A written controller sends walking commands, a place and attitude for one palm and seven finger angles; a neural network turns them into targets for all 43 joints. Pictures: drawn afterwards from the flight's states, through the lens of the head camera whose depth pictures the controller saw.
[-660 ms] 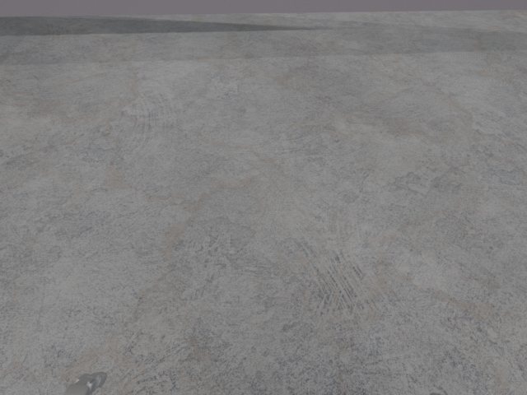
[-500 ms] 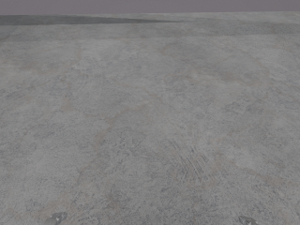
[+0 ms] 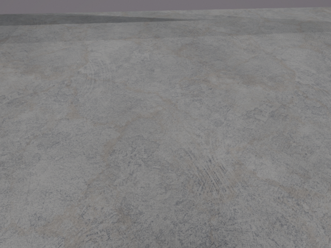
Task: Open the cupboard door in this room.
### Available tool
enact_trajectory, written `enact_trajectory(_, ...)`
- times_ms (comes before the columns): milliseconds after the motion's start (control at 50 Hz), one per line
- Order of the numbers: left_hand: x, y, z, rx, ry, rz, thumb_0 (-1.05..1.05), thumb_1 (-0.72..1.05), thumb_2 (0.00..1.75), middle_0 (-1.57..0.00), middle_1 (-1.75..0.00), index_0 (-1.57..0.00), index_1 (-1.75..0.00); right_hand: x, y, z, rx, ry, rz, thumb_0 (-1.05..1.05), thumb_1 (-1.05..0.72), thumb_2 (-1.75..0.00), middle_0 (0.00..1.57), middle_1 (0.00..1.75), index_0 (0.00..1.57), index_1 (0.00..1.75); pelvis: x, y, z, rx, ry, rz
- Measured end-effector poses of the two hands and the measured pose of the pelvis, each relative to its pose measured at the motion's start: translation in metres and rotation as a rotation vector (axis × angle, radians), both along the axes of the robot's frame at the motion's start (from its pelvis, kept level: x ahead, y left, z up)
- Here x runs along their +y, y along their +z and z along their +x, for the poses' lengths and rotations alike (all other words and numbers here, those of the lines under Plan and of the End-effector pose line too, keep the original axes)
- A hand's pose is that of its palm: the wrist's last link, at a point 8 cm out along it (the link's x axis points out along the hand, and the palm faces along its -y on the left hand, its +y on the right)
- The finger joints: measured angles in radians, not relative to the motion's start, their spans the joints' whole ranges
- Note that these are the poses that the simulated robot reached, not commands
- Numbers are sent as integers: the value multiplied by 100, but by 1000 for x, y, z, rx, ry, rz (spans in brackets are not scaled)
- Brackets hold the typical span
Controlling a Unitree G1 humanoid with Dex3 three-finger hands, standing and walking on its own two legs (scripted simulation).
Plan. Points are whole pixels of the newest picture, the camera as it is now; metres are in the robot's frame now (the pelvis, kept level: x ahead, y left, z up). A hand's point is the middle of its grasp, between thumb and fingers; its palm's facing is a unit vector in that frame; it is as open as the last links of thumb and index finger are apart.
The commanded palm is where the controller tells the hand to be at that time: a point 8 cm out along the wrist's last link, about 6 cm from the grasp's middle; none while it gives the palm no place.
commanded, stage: stand and wait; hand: left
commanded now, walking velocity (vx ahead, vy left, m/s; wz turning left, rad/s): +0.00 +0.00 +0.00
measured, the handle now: out of the picture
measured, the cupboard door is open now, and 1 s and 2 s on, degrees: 0 0 0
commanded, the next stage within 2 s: turn or walk to find it in 0.24 s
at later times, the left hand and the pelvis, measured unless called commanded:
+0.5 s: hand out of the picture +0.06 +0.23 -0.17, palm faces +0.02 -0.95 -0.30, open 7.4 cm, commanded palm none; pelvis -0.01 +0.00 -0.01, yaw +3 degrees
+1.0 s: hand out of the picture -0.02 +0.20 -0.16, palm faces +0.26 -0.92 -0.30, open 7.4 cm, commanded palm none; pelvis -0.05 -0.03 -0.01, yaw +15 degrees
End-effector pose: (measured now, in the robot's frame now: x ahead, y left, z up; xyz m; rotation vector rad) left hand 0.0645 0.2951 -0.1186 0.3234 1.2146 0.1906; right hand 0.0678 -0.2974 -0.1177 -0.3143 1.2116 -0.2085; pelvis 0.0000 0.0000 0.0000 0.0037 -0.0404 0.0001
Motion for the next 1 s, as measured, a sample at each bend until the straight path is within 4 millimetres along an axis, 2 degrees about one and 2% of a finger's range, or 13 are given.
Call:
enact_trajectory(180,-4,1,0,-14,-12,-5,0,91,90,-20,-30,-20,-30,-1,-1,-14,14,-10,7,1,-91,-90,21,30,20,30,-2,1,-7,1,-2,-2)
enact_trajectory(400,-7,-3,2,-34,7,-15,0,91,90,-20,-30,-20,-30,5,-3,-16,26,0,10,1,-91,-90,21,30,20,30,-1,-2,-10,11,21,-4)
enact_trajectory(480,-14,-12,-8,-27,37,-37,0,91,90,-20,-30,-20,-30,20,-10,-17,50,15,32,1,-91,-90,20,30,20,30,2,-5,-13,21,44,-10)
enact_trajectory(640,-19,-38,-42,29,99,-107,0,91,90,-20,-30,-20,-30,64,-24,-26,83,38,85,1,-91,-90,20,30,20,30,17,-16,-19,32,85,-13)
enact_trajectory(740,-21,-34,-57,38,149,-106,0,91,90,-20,-30,-20,-30,79,-22,-34,99,56,115,1,-91,-90,21,30,20,30,14,-11,-28,48,124,-22)
enact_trajectory(820,-27,-24,-66,7,189,-96,0,91,90,-20,-30,-20,-30,74,-23,-36,112,78,121,1,-91,-90,21,30,20,30,6,-7,-35,58,163,-34)
enact_trajectory(920,-42,-15,-78,-55,236,-63,0,91,90,-20,-30,-20,-30,50,-34,-32,100,108,130,1,-91,-90,21,30,20,30,-14,-12,-45,58,215,-19)
enact_trajectory(1000,-56,-9,-103,-75,280,-39,0,91,90,-20,-30,-20,-30,31,-37,-22,84,141,123,1,-91,-90,21,30,20,30,-26,-12,-52,31,264,-9)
